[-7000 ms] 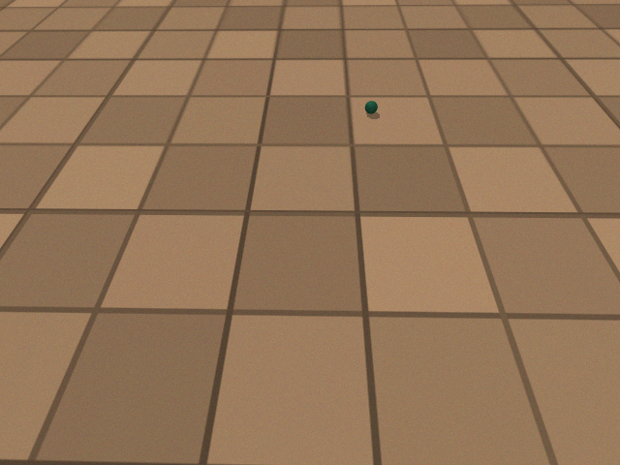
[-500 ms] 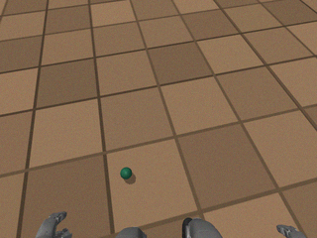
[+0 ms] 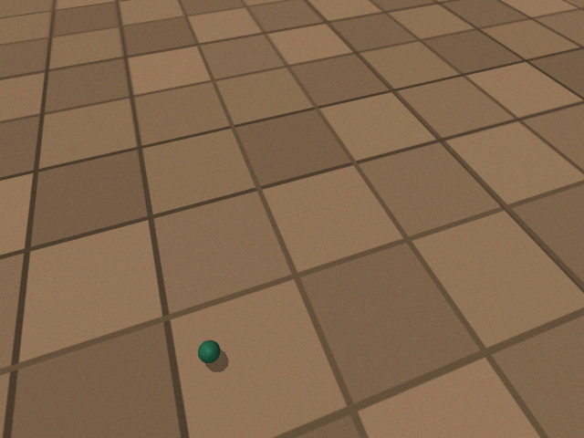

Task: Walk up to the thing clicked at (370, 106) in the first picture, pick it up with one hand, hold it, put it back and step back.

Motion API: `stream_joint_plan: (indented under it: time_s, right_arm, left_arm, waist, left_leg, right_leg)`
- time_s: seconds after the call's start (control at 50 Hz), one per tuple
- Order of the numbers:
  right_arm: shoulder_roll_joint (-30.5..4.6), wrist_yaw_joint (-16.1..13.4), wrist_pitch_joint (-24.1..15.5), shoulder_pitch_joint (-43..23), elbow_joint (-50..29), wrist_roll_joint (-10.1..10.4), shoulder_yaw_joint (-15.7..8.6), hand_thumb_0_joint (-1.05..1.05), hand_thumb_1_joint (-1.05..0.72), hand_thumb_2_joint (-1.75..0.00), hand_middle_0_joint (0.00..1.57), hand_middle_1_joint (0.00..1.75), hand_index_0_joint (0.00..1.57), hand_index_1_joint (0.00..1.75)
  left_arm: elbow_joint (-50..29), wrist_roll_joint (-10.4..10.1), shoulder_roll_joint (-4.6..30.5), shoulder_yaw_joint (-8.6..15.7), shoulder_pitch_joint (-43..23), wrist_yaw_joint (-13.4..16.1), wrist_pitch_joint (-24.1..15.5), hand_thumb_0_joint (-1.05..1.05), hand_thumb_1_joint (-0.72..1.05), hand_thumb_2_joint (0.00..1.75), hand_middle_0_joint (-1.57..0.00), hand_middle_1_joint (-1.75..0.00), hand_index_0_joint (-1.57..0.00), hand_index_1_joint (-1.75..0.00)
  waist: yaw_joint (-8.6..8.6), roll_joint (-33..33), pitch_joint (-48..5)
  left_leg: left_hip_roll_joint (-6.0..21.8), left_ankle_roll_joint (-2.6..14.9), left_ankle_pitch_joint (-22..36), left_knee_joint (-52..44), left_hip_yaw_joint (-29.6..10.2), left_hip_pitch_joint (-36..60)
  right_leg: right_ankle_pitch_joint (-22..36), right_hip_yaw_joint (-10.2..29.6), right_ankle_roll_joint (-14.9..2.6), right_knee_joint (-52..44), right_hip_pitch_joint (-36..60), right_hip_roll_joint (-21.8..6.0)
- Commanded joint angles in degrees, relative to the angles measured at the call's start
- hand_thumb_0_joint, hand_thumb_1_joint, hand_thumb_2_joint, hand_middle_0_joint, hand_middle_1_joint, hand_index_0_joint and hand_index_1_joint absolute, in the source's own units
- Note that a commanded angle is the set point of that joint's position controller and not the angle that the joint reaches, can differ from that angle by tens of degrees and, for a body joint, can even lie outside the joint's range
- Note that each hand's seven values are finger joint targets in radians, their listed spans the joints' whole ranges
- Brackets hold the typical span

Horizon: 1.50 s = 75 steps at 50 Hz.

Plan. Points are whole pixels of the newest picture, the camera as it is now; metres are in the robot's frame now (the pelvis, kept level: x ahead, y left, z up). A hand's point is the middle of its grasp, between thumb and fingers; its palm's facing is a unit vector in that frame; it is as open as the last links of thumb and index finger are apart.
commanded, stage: walk up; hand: left
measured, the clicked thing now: (209, 351) +0.49 +0.27 -0.73
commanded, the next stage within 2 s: none
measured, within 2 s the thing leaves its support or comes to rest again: neither
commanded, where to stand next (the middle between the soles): +0.11 +0.02 m, yaw +2 degrees
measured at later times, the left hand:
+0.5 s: hand out of the picture +0.12 +0.29 -0.16, palm faces +0.05 -0.91 -0.41, open 7.4 cm
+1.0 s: hand out of the picture +0.05 +0.27 -0.15, palm faces +0.01 -0.94 -0.34, open 7.4 cm
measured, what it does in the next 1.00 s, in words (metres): steps on the spot: left foot, then right foot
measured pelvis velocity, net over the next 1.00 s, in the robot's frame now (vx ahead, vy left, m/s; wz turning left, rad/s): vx -0.01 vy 0.02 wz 0.02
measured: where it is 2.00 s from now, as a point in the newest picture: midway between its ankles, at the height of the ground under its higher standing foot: outside the picture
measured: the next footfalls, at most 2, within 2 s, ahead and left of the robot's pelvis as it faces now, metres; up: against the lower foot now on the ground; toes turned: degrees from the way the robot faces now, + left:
left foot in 0.42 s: +0.11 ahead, +0.14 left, +0.00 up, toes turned -3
right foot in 0.70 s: +0.01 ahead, -0.10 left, +0.00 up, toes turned +1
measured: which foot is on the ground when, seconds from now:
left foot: down 0.00-0.00, up 0.02-0.40, down 0.42-1.00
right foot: down 0.00-0.44, up 0.46-0.68, down 0.70-1.00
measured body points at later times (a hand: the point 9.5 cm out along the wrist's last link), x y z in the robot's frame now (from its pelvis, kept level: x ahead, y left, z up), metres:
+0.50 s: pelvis +0.01 +0.02 -0.02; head +0.08 +0.02 +0.43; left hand +0.11 +0.34 -0.13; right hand +0.14 -0.29 -0.13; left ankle +0.07 +0.13 -0.73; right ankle +0.01 -0.12 -0.69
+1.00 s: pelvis -0.01 +0.02 +0.00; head +0.01 +0.02 +0.45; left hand +0.05 +0.32 -0.13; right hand +0.08 -0.28 -0.13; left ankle +0.04 +0.14 -0.73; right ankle -0.03 -0.10 -0.73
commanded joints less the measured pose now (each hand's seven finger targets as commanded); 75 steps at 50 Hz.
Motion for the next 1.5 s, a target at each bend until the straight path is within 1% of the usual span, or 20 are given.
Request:
stream_joint_plan:
  time_s: [0.0,0.1,0.22,0.36,0.4,0.42,0.44,0.5,0.66,0.72,0.74,0.84,0.88,1.22,1.26,1.3,1.36,1.42,1.44,1.48]
  right_arm:
    - [-6.83,-1.27,0.21,-5.47,-8.23,1.79,-0.64,0.00,-0.90,-0.90,0.20,0.30,0.20,0.30]
    - [-8.94,-1.13,1.25,1.15,-2.48,1.97,-1.43,0.00,-0.90,-0.90,0.20,0.30,0.20,0.30]
    - [-7.58,-1.34,3.45,-3.23,-4.25,1.59,-1.20,0.00,-0.90,-0.90,0.20,0.30,0.20,0.30]
    - [-8.10,-0.50,3.30,-3.75,-6.65,0.22,-2.70,0.00,-0.90,-0.90,0.20,0.30,0.20,0.30]
    - [-13.62,-0.61,2.55,-5.76,-8.68,-0.89,-4.40,0.00,-0.90,-0.90,0.20,0.30,0.20,0.30]
    - [-15.68,-0.52,2.48,-7.17,-9.59,0.44,-4.71,0.00,-0.90,-0.90,0.20,0.30,0.20,0.30]
    - [-15.05,-0.56,2.66,-5.77,-9.01,0.80,-4.84,0.00,-0.90,-0.90,0.20,0.30,0.20,0.30]
    - [-10.63,-1.75,2.97,-11.45,-10.66,0.93,-3.49,0.00,-0.90,-0.90,0.20,0.30,0.20,0.30]
    - [-10.36,-1.20,2.62,-12.72,-9.19,0.69,-1.74,0.00,-0.90,-0.90,0.20,0.30,0.20,0.30]
    - [-7.63,-1.36,2.23,-15.47,-8.38,1.92,-0.86,0.00,-0.90,-0.90,0.20,0.30,0.20,0.30]
    - [-8.77,-1.47,2.01,-14.21,-6.66,1.79,-1.40,0.00,-0.90,-0.90,0.20,0.30,0.20,0.30]
    - [-7.30,-1.13,-0.75,-9.93,-2.47,1.54,-0.29,0.00,-0.90,-0.90,0.20,0.30,0.20,0.30]
    - [-9.87,-1.16,-1.34,-12.94,-2.37,1.47,-0.25,0.00,-0.90,-0.90,0.20,0.30,0.20,0.30]
    - [-7.01,-1.73,-1.84,-14.62,5.36,2.06,2.11,0.00,-0.90,-0.90,0.20,0.30,0.20,0.30]
    - [-10.12,-0.61,-1.80,-11.06,4.06,1.18,-0.09,0.00,-0.90,-0.90,0.20,0.30,0.20,0.30]
    - [-8.82,-0.11,-1.46,-14.08,1.73,0.82,-0.17,0.00,-0.90,-0.90,0.20,0.30,0.20,0.30]
    - [-8.11,0.23,-2.70,-14.77,-0.46,0.46,-0.22,0.00,-0.90,-0.90,0.20,0.30,0.20,0.30]
    - [-5.92,-0.13,-4.07,-6.13,1.95,0.70,-0.58,0.00,-0.90,-0.90,0.20,0.30,0.20,0.30]
    - [-8.14,-0.91,-4.14,-1.67,3.49,0.38,-1.59,0.00,-0.90,-0.90,0.20,0.30,0.20,0.30]
    - [-15.99,-2.34,-4.14,-0.26,1.30,0.63,-3.25,0.00,-0.90,-0.90,0.20,0.30,0.20,0.30]
  left_arm:
    - [-4.31,0.07,19.56,4.50,8.68,3.05,-3.37,0.00,0.90,0.90,-0.20,-0.30,-0.20,-0.30]
    - [-7.57,-1.28,12.37,2.25,0.94,4.22,-3.88,0.00,0.90,0.90,-0.20,-0.30,-0.20,-0.30]
    - [-9.81,-1.70,12.51,2.11,-1.29,5.75,-2.72,0.00,0.90,0.90,-0.20,-0.30,-0.20,-0.30]
    - [-11.25,-2.45,13.35,2.24,-3.25,6.98,-0.46,0.00,0.90,0.90,-0.20,-0.30,-0.20,-0.30]
    - [-11.44,-3.46,9.57,1.13,-0.17,7.04,0.04,0.00,0.90,0.90,-0.20,-0.30,-0.20,-0.30]
    - [-11.19,-4.02,8.91,1.04,0.15,7.55,0.78,0.00,0.90,0.90,-0.20,-0.30,-0.20,-0.30]
    - [-10.12,-3.39,10.00,1.26,-1.36,8.04,1.31,0.00,0.90,0.90,-0.20,-0.30,-0.20,-0.30]
    - [-8.26,-3.24,10.13,1.55,1.00,7.37,1.34,0.00,0.90,0.90,-0.20,-0.30,-0.20,-0.30]
    - [-4.14,-0.43,7.62,1.81,6.31,4.85,-0.92,0.00,0.90,0.90,-0.20,-0.30,-0.20,-0.30]
    - [-6.92,0.93,16.83,3.08,-1.16,4.90,-2.13,0.00,0.90,0.90,-0.20,-0.30,-0.20,-0.30]
    - [-8.40,0.76,14.95,2.38,-5.56,4.69,-2.37,0.00,0.90,0.90,-0.20,-0.30,-0.20,-0.30]
    - [-7.13,-0.56,9.22,0.23,-5.32,3.82,-2.20,0.00,0.90,0.90,-0.20,-0.30,-0.20,-0.30]
    - [-5.11,-0.99,8.33,0.21,-2.41,3.54,-1.28,0.00,0.90,0.90,-0.20,-0.30,-0.20,-0.30]
    - [2.05,-1.55,8.30,-0.44,-8.62,3.53,-1.44,0.00,0.90,0.90,-0.20,-0.30,-0.20,-0.30]
    - [1.52,-0.34,11.09,1.00,-3.63,2.52,-1.86,0.00,0.90,0.90,-0.20,-0.30,-0.20,-0.30]
    - [1.08,0.02,13.28,2.25,-1.29,2.54,-1.89,0.00,0.90,0.90,-0.20,-0.30,-0.20,-0.30]
    - [-1.17,0.17,13.65,2.65,-0.05,2.48,-2.98,0.00,0.90,0.90,-0.20,-0.30,-0.20,-0.30]
    - [-3.33,-0.62,11.32,1.49,-6.08,2.18,-2.06,0.00,0.90,0.90,-0.20,-0.30,-0.20,-0.30]
    - [-4.08,-1.35,8.01,0.51,-6.35,2.29,-1.57,0.00,0.90,0.90,-0.20,-0.30,-0.20,-0.30]
    - [-4.18,-2.30,7.29,0.36,-2.39,3.22,0.02,0.00,0.90,0.90,-0.20,-0.30,-0.20,-0.30]
  waist:
    - [7.29,-12.20,-5.44]
    - [2.34,-6.67,-0.31]
    - [3.33,-10.69,-0.78]
    - [1.45,-7.75,-7.16]
    - [1.82,7.95,-10.73]
    - [1.36,14.85,-12.52]
    - [-0.03,11.70,-12.52]
    - [2.86,7.73,-10.27]
    - [4.70,6.70,-7.04]
    - [4.94,-9.21,-1.43]
    - [2.69,-6.26,0.68]
    - [1.46,-6.80,-6.94]
    - [3.95,-1.63,-7.59]
    - [3.18,0.42,-7.61]
    - [4.12,-1.79,-6.86]
    - [6.05,-7.15,1.93]
    - [6.69,-6.18,6.25]
    - [0.66,-7.02,-1.39]
    - [-1.42,-1.48,-5.72]
    - [-0.58,7.54,-10.29]
  left_leg:
    - [-7.21,2.21,-11.36,25.66,-6.63,-25.71]
    - [-5.00,0.55,-0.64,25.24,-12.20,-20.12]
    - [-6.39,-0.02,1.91,19.43,-8.90,-15.16]
    - [-5.32,2.53,9.41,0.03,-3.67,-8.61]
    - [5.73,8.23,46.35,-5.00,-19.26,1.11]
    - [13.27,16.79,53.06,-6.16,-27.69,2.11]
    - [14.38,19.10,47.38,-7.45,-29.22,-3.07]
    - [8.38,14.30,32.66,-5.28,-17.40,-4.38]
    - [6.22,9.82,1.72,-4.89,-16.99,-14.86]
    - [-6.49,0.90,-8.81,13.11,-9.36,-17.01]
    - [-5.00,0.67,-7.37,15.79,-10.97,-11.54]
    - [-3.97,2.65,14.20,-5.01,-9.71,2.73]
    - [3.74,6.62,4.44,-8.87,-21.77,-2.03]
    - [-0.34,2.18,25.13,-10.48,-12.43,-2.29]
    - [-3.72,4.87,-7.50,-6.45,-10.70,-9.35]
    - [-6.23,3.04,-4.32,1.20,-5.15,-22.91]
    - [-2.66,1.89,-1.63,5.02,-4.21,-27.13]
    - [-5.67,2.12,11.13,-9.62,0.20,-4.43]
    - [-4.91,2.78,20.49,-11.70,-3.29,7.26]
    - [15.96,13.78,32.33,-14.81,-31.17,10.18]
  right_leg:
    - [-2.37,34.21,-10.58,-19.04,16.01,-22.51]
    - [18.87,10.65,-8.79,-13.34,6.92,-13.52]
    - [48.23,6.07,-9.75,-5.44,3.38,-15.27]
    - [38.96,5.53,-8.34,8.71,4.26,-14.75]
    - [16.23,0.32,-1.01,24.32,-4.89,-3.36]
    - [-22.01,0.07,-0.46,31.98,-9.12,3.49]
    - [-26.16,5.75,-0.44,38.43,-7.01,3.18]
    - [-17.91,6.97,-1.04,40.61,-10.93,2.24]
    - [-6.18,-0.08,-1.50,-2.23,7.11,1.26]
    - [-16.03,31.30,-12.90,-15.04,-7.23,-20.27]
    - [-9.15,28.73,-13.66,-13.30,-11.92,-20.38]
    - [8.48,8.17,-3.67,-3.69,-4.81,-7.87]
    - [-8.51,5.24,-1.42,-4.11,-2.21,-3.44]
    - [9.47,4.61,-1.61,-14.09,9.65,-6.22]
    - [-19.17,8.22,-5.59,-13.53,11.65,-6.50]
    - [-30.03,16.88,-9.51,-20.69,13.32,-13.35]
    - [-2.29,18.46,-13.25,-20.17,15.33,-18.93]
    - [23.26,3.34,-7.70,-4.78,7.22,-10.89]
    - [24.21,-1.07,-3.90,5.92,0.61,-6.16]
    - [-16.25,5.04,-0.05,22.88,-8.34,2.11]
